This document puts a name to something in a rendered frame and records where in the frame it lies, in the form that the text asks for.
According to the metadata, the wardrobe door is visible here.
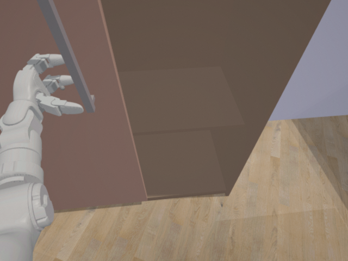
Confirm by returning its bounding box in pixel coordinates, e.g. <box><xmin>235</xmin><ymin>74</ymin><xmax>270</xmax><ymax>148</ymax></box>
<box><xmin>0</xmin><ymin>0</ymin><xmax>147</xmax><ymax>210</ymax></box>

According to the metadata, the handle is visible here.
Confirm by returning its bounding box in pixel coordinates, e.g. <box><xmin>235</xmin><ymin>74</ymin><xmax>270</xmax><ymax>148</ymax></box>
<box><xmin>37</xmin><ymin>0</ymin><xmax>95</xmax><ymax>113</ymax></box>

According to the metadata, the robot left hand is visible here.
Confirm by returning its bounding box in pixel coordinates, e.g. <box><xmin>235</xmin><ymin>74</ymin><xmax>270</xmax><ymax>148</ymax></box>
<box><xmin>13</xmin><ymin>54</ymin><xmax>84</xmax><ymax>116</ymax></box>

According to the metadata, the left robot upper arm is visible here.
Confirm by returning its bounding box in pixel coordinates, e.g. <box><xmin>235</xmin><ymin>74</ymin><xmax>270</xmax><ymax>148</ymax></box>
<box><xmin>0</xmin><ymin>182</ymin><xmax>54</xmax><ymax>261</ymax></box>

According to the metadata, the left robot forearm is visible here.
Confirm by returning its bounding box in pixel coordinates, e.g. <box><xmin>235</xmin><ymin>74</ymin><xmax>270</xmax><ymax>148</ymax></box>
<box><xmin>0</xmin><ymin>100</ymin><xmax>44</xmax><ymax>190</ymax></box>

